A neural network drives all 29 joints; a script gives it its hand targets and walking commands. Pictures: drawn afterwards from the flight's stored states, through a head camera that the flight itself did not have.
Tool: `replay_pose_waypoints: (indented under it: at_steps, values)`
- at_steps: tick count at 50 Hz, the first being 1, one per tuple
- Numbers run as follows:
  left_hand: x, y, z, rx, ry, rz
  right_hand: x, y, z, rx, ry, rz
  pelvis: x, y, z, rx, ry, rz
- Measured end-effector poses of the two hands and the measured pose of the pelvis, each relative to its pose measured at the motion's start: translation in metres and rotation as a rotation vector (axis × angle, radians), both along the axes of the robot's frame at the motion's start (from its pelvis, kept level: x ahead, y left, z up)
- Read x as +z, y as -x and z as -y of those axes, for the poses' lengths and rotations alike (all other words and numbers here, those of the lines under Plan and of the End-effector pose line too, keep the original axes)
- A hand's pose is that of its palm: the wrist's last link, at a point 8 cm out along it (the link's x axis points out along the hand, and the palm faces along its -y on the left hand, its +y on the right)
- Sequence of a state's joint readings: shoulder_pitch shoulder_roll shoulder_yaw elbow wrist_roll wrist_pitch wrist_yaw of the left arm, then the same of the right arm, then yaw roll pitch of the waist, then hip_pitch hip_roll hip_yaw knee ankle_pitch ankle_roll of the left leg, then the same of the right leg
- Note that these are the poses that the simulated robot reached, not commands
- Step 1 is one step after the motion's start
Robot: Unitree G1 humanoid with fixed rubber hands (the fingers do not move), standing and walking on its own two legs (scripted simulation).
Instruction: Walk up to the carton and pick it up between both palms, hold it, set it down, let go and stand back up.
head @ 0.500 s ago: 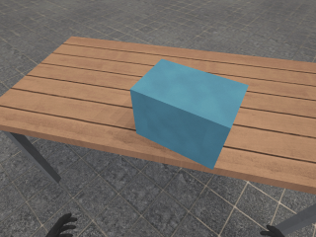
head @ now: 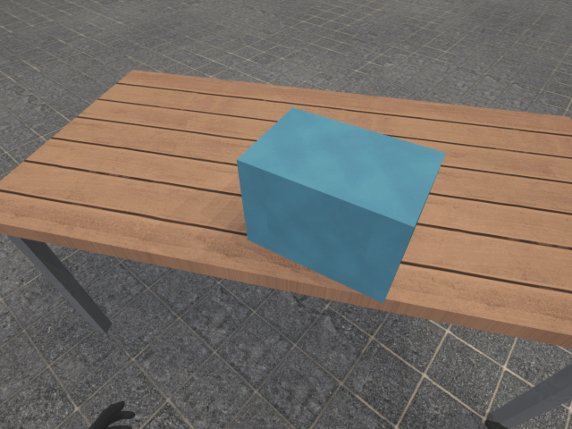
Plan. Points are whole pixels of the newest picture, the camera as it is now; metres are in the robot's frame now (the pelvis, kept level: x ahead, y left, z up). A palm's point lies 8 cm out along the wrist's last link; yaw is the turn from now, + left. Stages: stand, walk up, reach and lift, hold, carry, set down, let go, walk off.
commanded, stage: stand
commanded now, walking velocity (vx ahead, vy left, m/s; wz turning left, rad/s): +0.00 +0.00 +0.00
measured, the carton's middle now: (335, 201) +0.50 -0.07 +0.01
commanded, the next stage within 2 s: walk up in 0.60 s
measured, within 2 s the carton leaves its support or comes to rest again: neither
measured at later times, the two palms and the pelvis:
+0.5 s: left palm out of the picture +0.09 +0.30 -0.10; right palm out of the picture +0.08 -0.30 -0.11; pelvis +0.00 +0.00 +0.00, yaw +0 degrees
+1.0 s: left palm out of the picture +0.10 +0.29 -0.09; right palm out of the picture +0.07 -0.33 -0.09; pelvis +0.01 -0.02 +0.01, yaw -2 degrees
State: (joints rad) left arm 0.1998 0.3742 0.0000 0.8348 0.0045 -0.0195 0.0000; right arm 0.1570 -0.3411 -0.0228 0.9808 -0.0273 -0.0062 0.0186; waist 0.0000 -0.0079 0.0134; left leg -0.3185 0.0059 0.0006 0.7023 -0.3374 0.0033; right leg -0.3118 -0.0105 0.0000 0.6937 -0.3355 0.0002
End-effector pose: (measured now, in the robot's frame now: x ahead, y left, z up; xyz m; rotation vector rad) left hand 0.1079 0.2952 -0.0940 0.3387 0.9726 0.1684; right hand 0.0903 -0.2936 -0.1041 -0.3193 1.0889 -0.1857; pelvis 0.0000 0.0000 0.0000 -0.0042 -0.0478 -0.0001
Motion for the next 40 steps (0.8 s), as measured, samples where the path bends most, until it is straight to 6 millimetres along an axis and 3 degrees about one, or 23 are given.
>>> replay_pose_waypoints:
  at_steps: [40]
  values:
    - [-0.006, 0.023, -0.002, 0.026, 0.001, -0.074, -0.002, 0.012, 0.002, -0.014, -0.001, -0.051, 0.003, 0.005, 0.001, 0.000, -0.001, -0.006]
